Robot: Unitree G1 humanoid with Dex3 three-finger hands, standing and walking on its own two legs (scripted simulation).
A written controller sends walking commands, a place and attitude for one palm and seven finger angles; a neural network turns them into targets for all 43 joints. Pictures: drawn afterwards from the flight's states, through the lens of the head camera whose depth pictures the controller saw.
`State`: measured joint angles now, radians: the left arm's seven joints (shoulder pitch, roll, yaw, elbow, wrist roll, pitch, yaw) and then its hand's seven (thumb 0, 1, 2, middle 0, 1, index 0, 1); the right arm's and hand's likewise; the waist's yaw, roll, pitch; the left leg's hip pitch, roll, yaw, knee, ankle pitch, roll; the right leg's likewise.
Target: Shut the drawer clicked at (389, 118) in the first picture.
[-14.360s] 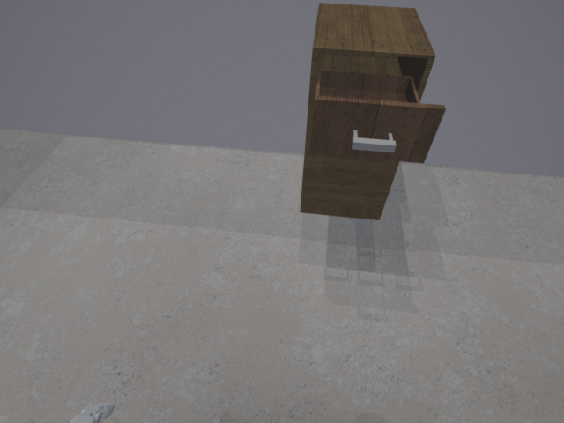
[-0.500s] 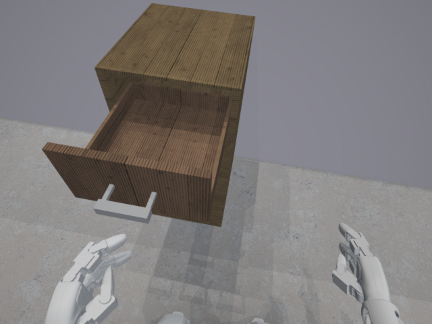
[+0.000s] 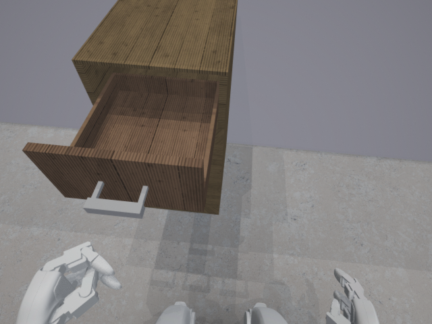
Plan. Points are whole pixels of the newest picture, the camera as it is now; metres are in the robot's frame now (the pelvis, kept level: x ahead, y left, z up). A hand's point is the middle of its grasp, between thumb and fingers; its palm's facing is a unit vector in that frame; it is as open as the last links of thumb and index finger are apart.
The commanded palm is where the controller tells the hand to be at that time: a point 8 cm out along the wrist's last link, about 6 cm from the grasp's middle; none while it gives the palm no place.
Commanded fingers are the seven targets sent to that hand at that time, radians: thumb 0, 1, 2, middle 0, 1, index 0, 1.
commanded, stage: raise the hand and make a fist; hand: left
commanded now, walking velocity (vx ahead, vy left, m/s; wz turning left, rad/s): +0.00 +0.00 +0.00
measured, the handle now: (118, 198) +0.35 +0.22 -0.01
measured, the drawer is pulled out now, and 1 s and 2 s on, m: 0.28 0.28 0.28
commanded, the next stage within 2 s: bring the fist close to the handle in 0.98 s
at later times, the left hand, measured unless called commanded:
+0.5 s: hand (79, 300) +0.15 +0.19 +0.09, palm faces -0.01 -1.00 -0.05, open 3.2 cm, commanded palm +0.11 +0.25 +0.09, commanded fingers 0.00 0.90 0.90 -1.40 -1.60 -1.40 -1.60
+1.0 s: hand (80, 302) +0.15 +0.19 +0.09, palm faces -0.02 -1.00 -0.07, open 3.3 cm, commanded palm +0.11 +0.25 +0.10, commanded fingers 0.00 0.90 0.90 -1.40 -1.60 -1.40 -1.60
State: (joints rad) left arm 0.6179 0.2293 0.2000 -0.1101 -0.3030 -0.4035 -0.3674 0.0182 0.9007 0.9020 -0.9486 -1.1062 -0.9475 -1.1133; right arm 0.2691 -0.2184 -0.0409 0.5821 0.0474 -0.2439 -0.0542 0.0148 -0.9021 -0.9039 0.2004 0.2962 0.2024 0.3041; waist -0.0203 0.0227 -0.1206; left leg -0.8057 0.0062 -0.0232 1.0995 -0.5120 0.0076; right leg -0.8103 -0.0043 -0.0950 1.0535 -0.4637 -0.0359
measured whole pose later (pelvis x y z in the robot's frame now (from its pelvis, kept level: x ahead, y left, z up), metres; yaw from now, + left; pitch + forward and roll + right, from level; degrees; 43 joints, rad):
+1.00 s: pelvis +0.01 +0.02 +0.01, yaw +0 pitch +10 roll -3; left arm 0.81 0.23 0.11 -0.38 -0.25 -0.35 -0.25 0.02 0.90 0.90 -1.40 -1.59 -1.40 -1.60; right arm 0.25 -0.21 -0.01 0.46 0.06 -0.22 -0.03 0.01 -0.90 -0.90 0.20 0.30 0.20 0.30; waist 0.01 0.04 -0.15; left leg -0.72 0.00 -0.03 1.08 -0.53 0.03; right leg -0.71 -0.01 -0.10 1.00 -0.47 -0.01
